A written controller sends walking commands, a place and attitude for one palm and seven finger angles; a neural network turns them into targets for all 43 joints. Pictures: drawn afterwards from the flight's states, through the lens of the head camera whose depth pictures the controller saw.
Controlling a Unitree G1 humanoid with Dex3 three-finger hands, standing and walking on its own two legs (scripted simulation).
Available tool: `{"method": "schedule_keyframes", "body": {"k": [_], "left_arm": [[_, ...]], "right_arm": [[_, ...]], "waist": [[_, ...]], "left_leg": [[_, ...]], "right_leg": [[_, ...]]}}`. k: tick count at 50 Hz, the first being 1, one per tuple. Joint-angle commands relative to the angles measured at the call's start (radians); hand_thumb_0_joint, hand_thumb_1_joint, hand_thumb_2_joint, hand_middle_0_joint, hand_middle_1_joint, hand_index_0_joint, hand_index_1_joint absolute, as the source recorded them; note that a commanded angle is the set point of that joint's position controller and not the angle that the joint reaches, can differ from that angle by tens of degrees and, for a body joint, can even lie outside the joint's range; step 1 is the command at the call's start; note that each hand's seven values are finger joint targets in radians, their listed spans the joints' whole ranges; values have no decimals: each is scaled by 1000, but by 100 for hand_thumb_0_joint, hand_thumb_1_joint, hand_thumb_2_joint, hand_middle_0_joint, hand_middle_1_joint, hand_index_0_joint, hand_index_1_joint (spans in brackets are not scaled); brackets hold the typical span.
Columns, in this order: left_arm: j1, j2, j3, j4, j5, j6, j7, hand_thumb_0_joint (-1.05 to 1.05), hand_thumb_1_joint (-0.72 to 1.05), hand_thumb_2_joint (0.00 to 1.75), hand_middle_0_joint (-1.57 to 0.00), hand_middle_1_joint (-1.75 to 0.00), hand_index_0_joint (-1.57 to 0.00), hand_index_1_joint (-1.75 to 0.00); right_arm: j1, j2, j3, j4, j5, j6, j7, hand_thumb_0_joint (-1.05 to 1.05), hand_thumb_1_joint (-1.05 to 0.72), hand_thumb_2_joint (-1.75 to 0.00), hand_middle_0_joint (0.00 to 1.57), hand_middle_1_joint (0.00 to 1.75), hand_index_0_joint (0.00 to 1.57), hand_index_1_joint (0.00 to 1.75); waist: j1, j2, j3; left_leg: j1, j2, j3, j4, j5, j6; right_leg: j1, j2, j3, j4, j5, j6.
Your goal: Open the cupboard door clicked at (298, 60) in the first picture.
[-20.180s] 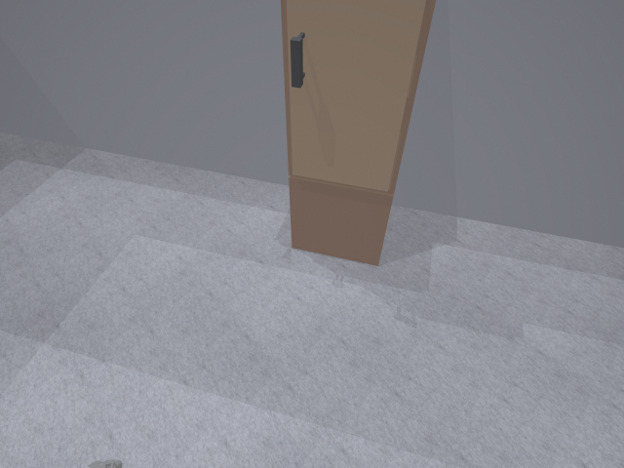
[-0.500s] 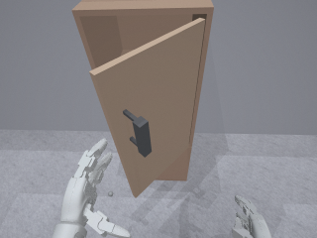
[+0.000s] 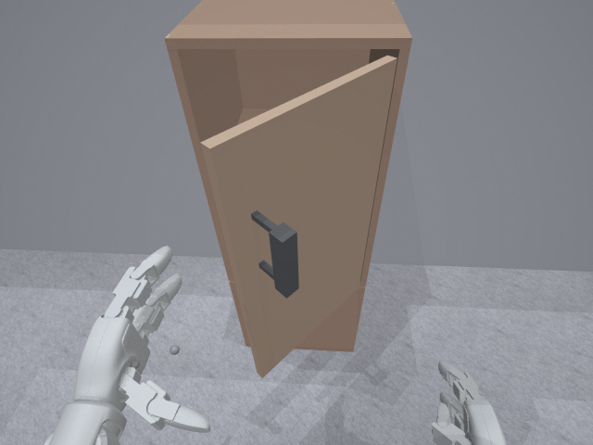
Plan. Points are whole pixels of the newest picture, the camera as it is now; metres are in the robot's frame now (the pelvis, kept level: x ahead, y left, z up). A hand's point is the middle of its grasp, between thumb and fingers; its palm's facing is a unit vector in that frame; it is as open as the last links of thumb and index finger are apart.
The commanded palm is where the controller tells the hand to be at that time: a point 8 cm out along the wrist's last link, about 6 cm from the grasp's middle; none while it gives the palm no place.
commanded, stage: draw the hand back to the body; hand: left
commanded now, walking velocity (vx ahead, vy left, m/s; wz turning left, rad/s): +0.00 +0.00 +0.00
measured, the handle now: (273, 253) +0.35 +0.07 +0.10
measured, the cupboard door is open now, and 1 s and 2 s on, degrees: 48 48 48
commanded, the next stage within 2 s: step back with the hand held close in 1.12 s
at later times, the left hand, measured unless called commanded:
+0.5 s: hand (88, 315) +0.21 +0.24 +0.16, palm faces +0.31 -0.88 -0.35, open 12.0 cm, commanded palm +0.16 +0.28 +0.18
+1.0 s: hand (54, 300) +0.21 +0.27 +0.18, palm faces +0.43 -0.83 -0.37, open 7.5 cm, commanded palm +0.17 +0.31 +0.19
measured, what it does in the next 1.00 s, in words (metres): stands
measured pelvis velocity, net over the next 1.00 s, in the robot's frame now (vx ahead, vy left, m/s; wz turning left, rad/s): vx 0.02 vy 0.01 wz -0.04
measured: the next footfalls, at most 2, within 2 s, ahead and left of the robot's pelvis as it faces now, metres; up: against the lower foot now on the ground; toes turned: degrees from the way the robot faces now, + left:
none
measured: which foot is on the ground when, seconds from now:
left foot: down 0.00-1.00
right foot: down 0.00-1.00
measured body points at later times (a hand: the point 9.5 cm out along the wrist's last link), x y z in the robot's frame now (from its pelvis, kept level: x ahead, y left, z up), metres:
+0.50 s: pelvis +0.01 +0.02 +0.03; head +0.00 +0.00 +0.48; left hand +0.18 +0.28 +0.18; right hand +0.20 -0.20 -0.05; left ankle +0.03 +0.12 -0.71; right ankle -0.03 -0.10 -0.71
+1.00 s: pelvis +0.02 +0.01 +0.03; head -0.01 -0.01 +0.48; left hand +0.18 +0.31 +0.20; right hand +0.20 -0.22 -0.05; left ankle +0.03 +0.12 -0.71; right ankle -0.03 -0.10 -0.71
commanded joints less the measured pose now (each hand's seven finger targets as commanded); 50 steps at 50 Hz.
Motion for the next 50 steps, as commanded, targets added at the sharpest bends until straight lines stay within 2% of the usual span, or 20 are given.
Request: {"method": "schedule_keyframes", "body": {"k": [1, 2, 3, 4, 5, 6, 8, 11, 12, 16, 21, 23, 25, 31, 33, 37, 41, 44, 46, 50], "left_arm": [[-112, 111, 107, -244, -32, -58, -31, 0, -36, 36, -16, -30, -16, -30], [-107, 118, 119, -257, -36, -53, -38, 0, -32, 37, -16, -30, -16, -30], [-131, 246, 126, -338, 97, -64, 73, 0, -29, 39, -16, -30, -16, -30], [-67, 172, 104, -282, 108, -51, 119, 0, -26, 40, -16, -30, -16, -30], [-47, 135, 67, -254, 128, -41, 143, 0, -22, 42, -16, -30, -16, -30], [-47, 142, 75, -243, 136, -36, 159, 0, -18, 43, -16, -30, -16, -30], [-56, 175, 107, -251, 154, -43, 185, 0, -12, 47, -16, -30, -16, -30], [-64, 199, 136, -243, 172, -51, 210, 0, -1, 51, -17, -30, -17, -30], [-68, 187, 128, -247, 175, -53, 213, 0, 2, 52, -17, -30, -17, -30], [-54, 219, 181, -232, 179, -59, 226, 0, 17, 58, -17, -30, -17, -30], [-50, 241, 232, -239, 181, -62, 233, 0, 34, 66, -18, -30, -18, -30], [-53, 242, 251, -223, 177, -59, 233, 0, 41, 69, -18, -30, -18, -30], [-72, 255, 275, -233, 176, -62, 234, 0, 48, 72, -19, -30, -19, -30], [-93, 304, 356, -209, 169, -66, 241, 0, 69, 81, -19, -30, -19, -30], [-110, 306, 368, -214, 165, -68, 241, 0, 76, 84, -19, -30, -19, -30], [-139, 331, 414, -172, 156, -67, 244, 0, 90, 90, -20, -30, -20, -30], [-130, 287, 365, -149, 157, -67, 234, 0, 90, 90, -20, -30, -20, -30], [-135, 310, 382, -163, 156, -69, 236, 0, 90, 90, -20, -30, -20, -30], [-144, 336, 403, -176, 159, -74, 239, 0, 90, 90, -20, -30, -20, -30], [-137, 331, 404, -188, 157, -78, 239, 0, 90, 90, -20, -30, -20, -30]], "right_arm": [[-125, -94, -34, -172, 11, -74, -17, 0, -90, -90, 20, 30, 20, 30], [-125, -93, -33, -171, 12, -77, -18, 0, -90, -90, 20, 30, 20, 30], [-146, -85, -31, -166, -5, -61, -39, 0, -90, -90, 20, 30, 20, 30], [-139, -69, -24, -156, -14, -54, -47, 0, -90, -90, 20, 30, 20, 30], [-140, -72, -20, -145, -16, -44, -47, 0, -90, -90, 20, 30, 20, 30], [-150, -75, -23, -137, -19, -38, -47, 0, -90, -90, 20, 30, 20, 30], [-165, -78, -21, -126, -25, -27, -50, 0, -90, -90, 20, 30, 20, 30], [-182, -81, -21, -103, -31, -23, -50, 0, -90, -90, 20, 30, 20, 30], [-184, -78, -20, -100, -32, -21, -50, 0, -90, -90, 20, 30, 20, 30], [-196, -84, -27, -81, -37, -17, -46, 0, -90, -90, 20, 30, 20, 30], [-197, -90, -35, -60, -41, -9, -36, 0, -90, -90, 20, 30, 20, 30], [-200, -88, -38, -58, -39, -1, -34, 0, -90, -90, 20, 30, 20, 30], [-201, -89, -43, -54, -38, 4, -31, 0, -90, -90, 20, 30, 20, 30], [-207, -96, -54, -40, -36, 12, -29, 0, -90, -90, 20, 30, 20, 30], [-206, -94, -56, -37, -34, 15, -29, 0, -90, -90, 20, 30, 20, 30], [-209, -96, -60, -26, -32, 20, -31, 0, -90, -90, 20, 30, 20, 30], [-214, -104, -66, -26, -32, 18, -26, 0, -90, -90, 20, 30, 20, 30], [-215, -103, -68, -27, -33, 20, -27, 0, -90, -90, 20, 30, 20, 30], [-218, -102, -69, -23, -35, 17, -30, 0, -90, -90, 20, 30, 20, 30], [-219, -93, -66, -19, -34, 14, -31, 0, -90, -90, 20, 30, 20, 30]], "waist": [[1, -34, -54], [6, -12, -66], [30, -8, -31], [13, -37, 14], [8, -39, 46], [9, -66, 42], [12, -67, 42], [18, -17, 38], [15, 3, 40], [26, -43, 33], [32, -6, 20], [31, -25, 39], [32, 0, 32], [41, -8, 30], [38, 20, 25], [38, 7, 54], [35, -11, 55], [39, -29, 39], [42, -17, 32], [41, 15, 38]], "left_leg": [[147, -31, -28, -114, 157, 30], [158, -30, -28, -120, 174, 28], [188, -23, -12, -160, 173, 28], [207, -23, -11, -176, 165, 28], [222, -17, -12, -193, 166, 29], [234, -16, -10, -207, 172, 31], [268, -10, -10, -247, 186, 31], [320, -6, -9, -300, 207, 29], [334, -5, -7, -317, 215, 28], [364, 2, -10, -364, 261, 25], [396, 3, -6, -388, 350, 19], [396, 4, -2, -396, 358, 19], [409, 6, 0, -401, 370, 17], [415, 6, 2, -407, 396, 16], [425, 6, 5, -409, 398, 15], [420, 7, 6, -416, 376, 15], [429, 3, 14, -418, 362, 23], [430, 0, 15, -416, 364, 26], [434, -4, 20, -409, 369, 27], [437, -7, 23, -405, 375, 25]], "right_leg": [[-61, 17, 38, -171, 259, 17], [-49, 17, 30, -164, 280, 16], [-39, -8, 88, -255, 271, 7], [-43, -11, 75, -280, 244, 9], [-38, -9, 66, -290, 237, 11], [-14, -9, 65, -312, 239, 13], [22, -7, 57, -330, 243, 13], [74, -4, 53, -362, 252, 8], [87, -5, 51, -364, 259, 9], [150, 2, 45, -390, 296, 7], [203, 4, 44, -402, 370, 5], [204, 5, 44, -408, 382, 8], [209, 5, 46, -413, 386, 7], [234, 7, 48, -427, 413, 5], [232, 4, 51, -427, 415, 6], [226, 5, 51, -442, 403, 7], [223, 5, 55, -456, 400, 10], [231, 3, 57, -453, 415, 13], [240, 2, 61, -461, 427, 11], [234, 0, 63, -461, 438, 12]]}}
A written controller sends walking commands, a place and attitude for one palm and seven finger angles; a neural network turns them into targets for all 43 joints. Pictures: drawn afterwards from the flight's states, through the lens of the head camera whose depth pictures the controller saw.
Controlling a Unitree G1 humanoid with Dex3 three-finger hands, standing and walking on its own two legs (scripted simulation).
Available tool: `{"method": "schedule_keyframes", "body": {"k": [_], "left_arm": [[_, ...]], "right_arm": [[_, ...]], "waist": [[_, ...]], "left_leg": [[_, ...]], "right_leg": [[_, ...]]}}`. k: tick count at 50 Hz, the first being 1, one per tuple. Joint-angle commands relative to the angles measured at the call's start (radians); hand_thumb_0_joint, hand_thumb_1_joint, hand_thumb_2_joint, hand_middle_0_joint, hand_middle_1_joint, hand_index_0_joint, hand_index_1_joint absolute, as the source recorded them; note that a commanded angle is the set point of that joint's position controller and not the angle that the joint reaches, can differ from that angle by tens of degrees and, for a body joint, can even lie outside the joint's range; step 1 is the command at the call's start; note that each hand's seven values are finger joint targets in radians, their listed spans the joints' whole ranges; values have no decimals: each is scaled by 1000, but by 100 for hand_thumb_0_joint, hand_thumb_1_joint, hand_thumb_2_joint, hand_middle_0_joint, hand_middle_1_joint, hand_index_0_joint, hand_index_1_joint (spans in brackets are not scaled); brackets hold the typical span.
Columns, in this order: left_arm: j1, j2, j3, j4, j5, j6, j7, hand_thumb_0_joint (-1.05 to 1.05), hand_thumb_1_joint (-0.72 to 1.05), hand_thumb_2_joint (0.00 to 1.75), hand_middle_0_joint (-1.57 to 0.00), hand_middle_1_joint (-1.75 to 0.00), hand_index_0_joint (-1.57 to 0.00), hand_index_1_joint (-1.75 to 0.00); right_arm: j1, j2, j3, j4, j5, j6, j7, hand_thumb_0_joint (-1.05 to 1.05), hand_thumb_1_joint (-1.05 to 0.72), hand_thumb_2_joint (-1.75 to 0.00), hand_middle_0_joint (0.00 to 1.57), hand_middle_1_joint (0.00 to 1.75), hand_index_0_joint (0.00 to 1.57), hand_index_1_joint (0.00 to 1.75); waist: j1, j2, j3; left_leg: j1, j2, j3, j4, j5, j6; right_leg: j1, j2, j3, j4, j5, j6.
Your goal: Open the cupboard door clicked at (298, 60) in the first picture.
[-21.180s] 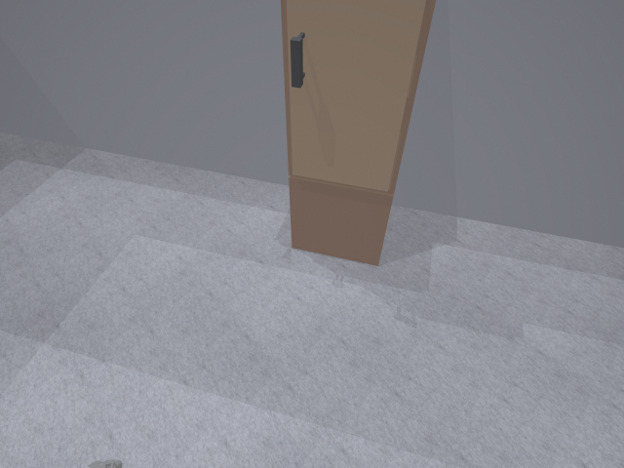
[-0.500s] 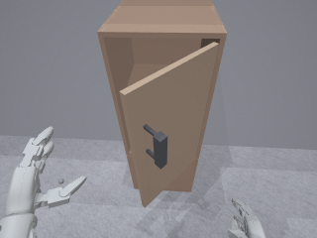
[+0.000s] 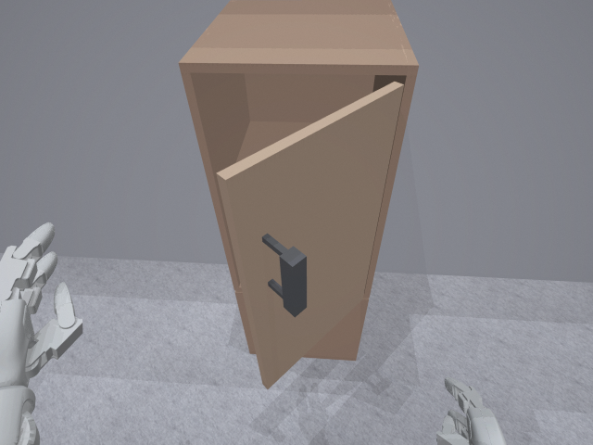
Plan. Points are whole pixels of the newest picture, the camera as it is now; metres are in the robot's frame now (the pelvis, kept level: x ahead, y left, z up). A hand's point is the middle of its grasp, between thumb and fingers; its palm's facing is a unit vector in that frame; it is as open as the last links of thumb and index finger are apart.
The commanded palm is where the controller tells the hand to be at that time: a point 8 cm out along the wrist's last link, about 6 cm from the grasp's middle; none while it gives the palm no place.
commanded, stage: draw the hand back to the body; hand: left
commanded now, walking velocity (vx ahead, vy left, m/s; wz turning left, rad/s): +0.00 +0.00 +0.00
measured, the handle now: (283, 274) +0.33 +0.07 +0.06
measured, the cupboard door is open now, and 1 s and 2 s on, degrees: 48 48 48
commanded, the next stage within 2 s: step back with the hand held close in 0.12 s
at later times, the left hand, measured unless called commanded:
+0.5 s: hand (74, 331) +0.18 +0.26 +0.14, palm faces +0.35 -0.81 -0.47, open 7.4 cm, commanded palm +0.13 +0.30 +0.17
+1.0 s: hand out of the picture +0.09 +0.30 +0.15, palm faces +0.45 -0.76 -0.46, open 7.4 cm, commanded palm +0.03 +0.33 +0.17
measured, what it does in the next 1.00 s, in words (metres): shifts its weight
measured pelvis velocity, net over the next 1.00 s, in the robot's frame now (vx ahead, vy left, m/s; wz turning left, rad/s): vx -0.10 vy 0.03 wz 0.03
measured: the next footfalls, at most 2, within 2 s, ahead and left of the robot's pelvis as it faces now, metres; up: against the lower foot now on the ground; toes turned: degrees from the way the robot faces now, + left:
right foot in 1.44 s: -0.25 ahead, -0.08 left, +0.00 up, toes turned +2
left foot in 1.60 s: -0.13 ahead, +0.12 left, +0.00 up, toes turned -3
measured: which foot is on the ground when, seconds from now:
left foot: down 0.00-1.00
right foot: down 0.00-1.00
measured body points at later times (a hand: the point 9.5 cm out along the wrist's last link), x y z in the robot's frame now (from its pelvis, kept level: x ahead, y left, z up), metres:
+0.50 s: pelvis -0.02 +0.01 +0.00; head -0.01 +0.00 +0.45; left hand +0.15 +0.30 +0.17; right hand +0.17 -0.24 -0.08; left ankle +0.01 +0.11 -0.74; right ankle -0.04 -0.11 -0.74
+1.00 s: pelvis -0.10 +0.03 -0.02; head -0.08 +0.04 +0.43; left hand +0.06 +0.33 +0.17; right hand +0.07 -0.20 -0.10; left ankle -0.01 +0.11 -0.73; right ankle -0.04 -0.11 -0.74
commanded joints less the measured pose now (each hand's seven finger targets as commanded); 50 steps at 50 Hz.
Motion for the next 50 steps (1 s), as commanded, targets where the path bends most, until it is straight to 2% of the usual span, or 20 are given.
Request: {"method": "schedule_keyframes", "body": {"k": [1, 5, 11, 12, 13, 14, 17, 20, 21, 24, 27, 32, 39, 41, 43, 44, 46, 48, 49, 50], "left_arm": [[-91, 214, 146, -220, 2, -77, 18, 0, 90, 90, -20, -30, -20, -30], [-106, 197, 128, -223, -1, -80, 14, 0, 90, 90, -20, -30, -20, -30], [-96, 192, 130, -180, -5, -82, 8, 0, 90, 90, -20, -30, -20, -30], [-192, 216, 126, -312, -5, -98, 11, 0, 90, 90, -20, -30, -20, -30], [-206, 343, 259, -318, 3, -129, 18, 0, 90, 90, -20, -30, -20, -30], [-82, 252, 194, -216, 4, -119, 6, 0, 90, 90, -20, -30, -20, -30], [12, 210, 158, -202, 8, -113, -3, 0, 90, 90, -20, -30, -20, -30], [29, 232, 172, -255, 9, -113, 4, 0, 90, 90, -20, -30, -20, -30], [38, 242, 179, -260, 8, -112, 7, 0, 90, 90, -20, -30, -20, -30], [52, 265, 204, -300, 6, -112, 17, 0, 90, 90, -20, -30, -20, -30], [73, 280, 222, -340, 6, -117, 27, 0, 90, 90, -20, -30, -20, -30], [98, 269, 224, -353, 7, -130, 38, 0, 90, 90, -20, -30, -20, -30], [92, 250, 248, -360, 29, -169, 49, 0, 90, 90, -20, -30, -20, -30], [64, 255, 255, -378, 36, -178, 49, 0, 90, 90, -20, -30, -20, -30], [75, 248, 258, -361, 39, -182, 49, 0, 90, 90, -20, -30, -20, -30], [75, 247, 255, -369, 37, -185, 49, 0, 90, 90, -20, -30, -20, -30], [64, 265, 258, -388, 36, -191, 51, 0, 90, 90, -20, -30, -20, -30], [42, 243, 212, -386, 34, -190, 62, 0, 90, 90, -20, -30, -20, -30], [11, 238, 197, -390, 36, -188, 69, 0, 90, 90, -20, -30, -20, -30], [-10, 248, 204, -385, 40, -183, 73, 0, 90, 90, -20, -30, -20, -30]], "right_arm": [[-147, -101, -34, -165, 5, -58, -14, 0, -90, -90, 20, 30, 20, 30], [-146, -98, -36, -166, 7, -59, -15, 0, -90, -90, 20, 30, 20, 30], [-153, -103, -40, -163, 7, -60, -17, 0, -90, -90, 20, 30, 20, 30], [-162, -99, -35, -175, 9, -69, -16, 0, -90, -90, 20, 30, 20, 30], [-142, -118, -32, -199, 15, -48, -18, 0, -90, -90, 20, 30, 20, 30], [-138, -104, -35, -180, 10, -28, -16, 0, -90, -90, 20, 30, 20, 30], [-132, -108, -45, -205, 12, 10, -12, 0, -90, -90, 20, 30, 20, 30], [-116, -117, -56, -228, 18, 33, -15, 0, -90, -90, 20, 30, 20, 30], [-125, -115, -57, -230, 19, 37, -20, 0, -90, -90, 20, 30, 20, 30], [-117, -113, -60, -254, 25, 51, -21, 0, -90, -90, 20, 30, 20, 30], [-114, -111, -64, -266, 27, 55, -24, 0, -90, -90, 20, 30, 20, 30], [-105, -120, -65, -277, 26, 46, -20, 0, -90, -90, 20, 30, 20, 30], [-86, -133, -67, -283, 22, -1, -15, 0, -90, -90, 20, 30, 20, 30], [-90, -138, -71, -280, 18, -16, -16, 0, -90, -90, 20, 30, 20, 30], [-77, -130, -72, -272, 18, -28, -14, 0, -90, -90, 20, 30, 20, 30], [-71, -125, -74, -270, 19, -34, -11, 0, -90, -90, 20, 30, 20, 30], [-62, -124, -81, -258, 12, -38, -10, 0, -90, -90, 20, 30, 20, 30], [-30, -106, -79, -213, 9, -35, -4, 0, -90, -90, 20, 30, 20, 30], [-33, -95, -72, -197, 8, -33, -1, 0, -90, -90, 20, 30, 20, 30], [-43, -88, -66, -191, 4, -32, -3, 0, -90, -90, 20, 30, 20, 30]], "waist": [[2, 14, -63], [-4, 26, -58], [-2, -19, -38], [-4, 28, -79], [-38, -2, 15], [-43, -64, 1], [-47, -59, -56], [-52, -40, -133], [-52, -12, -138], [-51, -48, -163], [-50, -15, -178], [-54, 16, -137], [-59, 93, -78], [-57, 131, -68], [-58, 96, -67], [-60, 64, -75], [-70, -25, -56], [-83, -198, -59], [-87, -228, -75], [-88, -232, -81]], "left_leg": [[91, 5, -24, -25, 220, 13], [100, 7, -23, -32, 199, 12], [93, 7, -18, -34, 175, 19], [111, 2, -24, -30, 172, 19], [43, 22, -38, 21, 139, 37], [26, 21, -47, 44, 138, 34], [20, 32, -26, 60, 209, 28], [41, 50, -23, 66, 305, 24], [42, 54, -29, 60, 330, 24], [24, 71, -33, 61, 362, 24], [-12, 81, -43, 55, 359, 23], [-135, 109, -85, 2, 175, 29], [-482, 172, -186, -146, -356, 72], [-554, 188, -206, -176, -444, 80], [-575, 180, -195, -148, -460, 79], [-549, 153, -172, -98, -439, 68], [-419, 68, -106, 68, -400, 29], [-172, -16, -52, 414, -208, -21], [-126, -18, -53, 504, -175, -18], [-125, -8, -60, 491, -178, -12]], "right_leg": [[-99, 2, 18, -70, 254, -5], [-113, 2, 18, -73, 225, -2], [-119, 1, 26, -92, 209, 2], [-111, -6, 33, -88, 209, 2], [-227, -49, 101, -133, 272, 11], [-218, -69, 91, -119, 306, 13], [-204, -83, 75, -70, 420, 28], [-185, -76, 66, -19, 465, 30], [-186, -74, 60, -9, 458, 29], [-176, -63, 58, 26, 453, 28], [-161, -59, 63, 58, 431, 24], [-168, -40, 65, 90, 237, 20], [-35, 7, 45, 245, 45, 20], [-2, 20, 34, 286, 7, 20], [-7, 18, 45, 282, -28, 10], [-45, 3, 69, 238, -53, 0], [-255, -67, 194, 56, -240, -41], [-547, -244, 357, -112, -291, -129], [-574, -283, 338, -106, -187, -139], [-553, -271, 287, -71, -85, -126]]}}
